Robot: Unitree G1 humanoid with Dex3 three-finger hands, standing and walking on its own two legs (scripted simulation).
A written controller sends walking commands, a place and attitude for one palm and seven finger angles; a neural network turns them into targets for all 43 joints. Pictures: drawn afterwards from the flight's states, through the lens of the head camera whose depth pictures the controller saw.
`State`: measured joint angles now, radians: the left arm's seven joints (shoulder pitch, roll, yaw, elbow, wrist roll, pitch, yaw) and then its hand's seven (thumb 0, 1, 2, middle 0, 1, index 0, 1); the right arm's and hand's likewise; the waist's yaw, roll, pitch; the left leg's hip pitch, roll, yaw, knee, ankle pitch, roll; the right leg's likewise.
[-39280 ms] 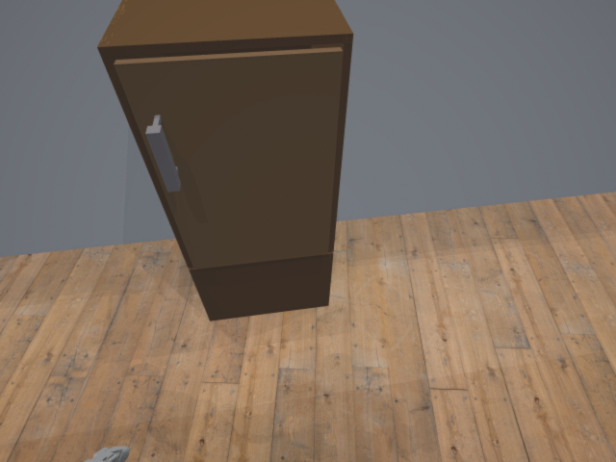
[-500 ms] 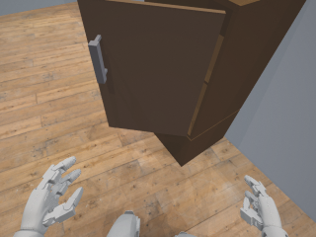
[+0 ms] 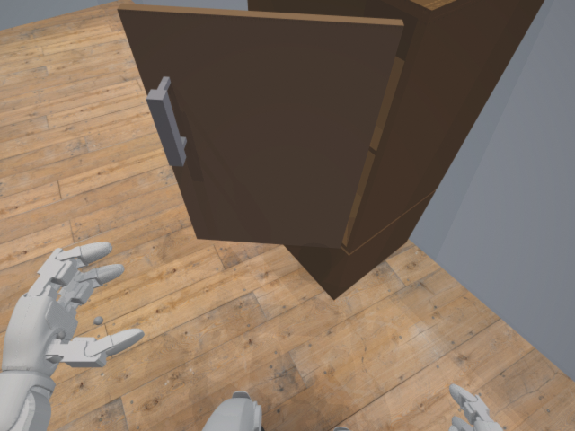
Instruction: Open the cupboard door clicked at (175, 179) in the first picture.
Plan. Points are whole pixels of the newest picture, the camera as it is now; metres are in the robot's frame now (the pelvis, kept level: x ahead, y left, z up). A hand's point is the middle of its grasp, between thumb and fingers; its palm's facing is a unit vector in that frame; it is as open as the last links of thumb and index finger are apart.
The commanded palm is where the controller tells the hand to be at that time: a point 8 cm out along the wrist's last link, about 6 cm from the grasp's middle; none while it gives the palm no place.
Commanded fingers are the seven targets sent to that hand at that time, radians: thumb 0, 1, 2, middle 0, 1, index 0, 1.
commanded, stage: raise the hand with hooked fingers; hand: left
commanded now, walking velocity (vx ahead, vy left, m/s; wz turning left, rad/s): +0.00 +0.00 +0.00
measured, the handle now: (171, 122) +0.58 +0.24 +0.08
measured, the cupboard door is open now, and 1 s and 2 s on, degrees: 48 48 48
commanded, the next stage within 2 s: move the hooked fingers beside the handle in 1.16 s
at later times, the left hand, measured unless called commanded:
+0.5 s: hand (50, 302) +0.25 +0.30 +0.08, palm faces +0.03 -1.00 -0.02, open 13.9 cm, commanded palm +0.23 +0.35 +0.09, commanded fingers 0.00 -0.50 0.30 -0.30 -1.20 -0.30 -1.20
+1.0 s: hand (49, 291) +0.26 +0.29 +0.09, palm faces +0.04 -1.00 -0.02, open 14.0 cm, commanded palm +0.23 +0.34 +0.10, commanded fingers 0.00 -0.50 0.30 -0.30 -1.20 -0.30 -1.20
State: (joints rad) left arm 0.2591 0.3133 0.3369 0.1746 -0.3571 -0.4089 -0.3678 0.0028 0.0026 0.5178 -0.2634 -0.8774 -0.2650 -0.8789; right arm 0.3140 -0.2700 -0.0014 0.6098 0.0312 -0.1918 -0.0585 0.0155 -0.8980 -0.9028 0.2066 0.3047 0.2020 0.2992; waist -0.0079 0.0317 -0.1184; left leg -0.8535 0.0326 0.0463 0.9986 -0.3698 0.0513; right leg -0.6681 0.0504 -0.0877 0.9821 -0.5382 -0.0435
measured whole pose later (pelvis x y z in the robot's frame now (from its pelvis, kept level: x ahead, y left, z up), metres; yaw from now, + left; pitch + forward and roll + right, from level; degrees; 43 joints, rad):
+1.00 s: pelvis -0.02 +0.02 +0.02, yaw +1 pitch +7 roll -4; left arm -0.03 0.42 0.40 0.42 -0.35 -0.28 -0.49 -0.01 -0.50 0.30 -0.30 -1.20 -0.30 -1.20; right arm 0.30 -0.29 0.05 0.58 0.04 -0.19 -0.08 0.01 -0.90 -0.90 0.21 0.30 0.20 0.30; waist -0.01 0.02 -0.05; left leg -0.69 0.01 0.04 0.84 -0.27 0.07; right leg -0.50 0.04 -0.10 0.82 -0.43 -0.03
